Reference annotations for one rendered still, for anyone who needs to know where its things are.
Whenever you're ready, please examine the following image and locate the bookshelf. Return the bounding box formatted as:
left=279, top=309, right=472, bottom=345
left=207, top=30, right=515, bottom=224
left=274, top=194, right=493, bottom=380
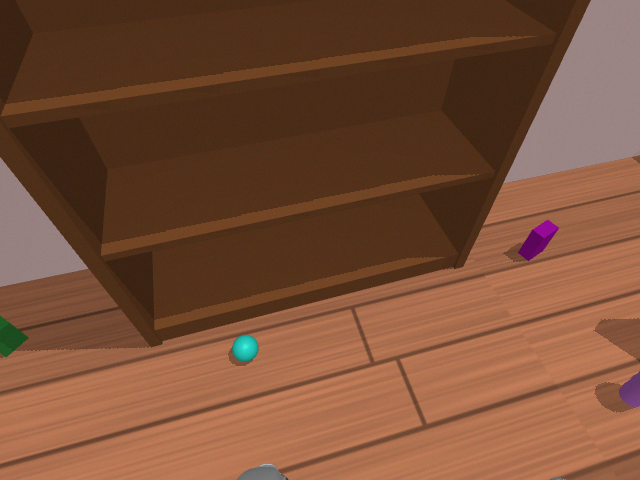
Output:
left=0, top=0, right=591, bottom=347

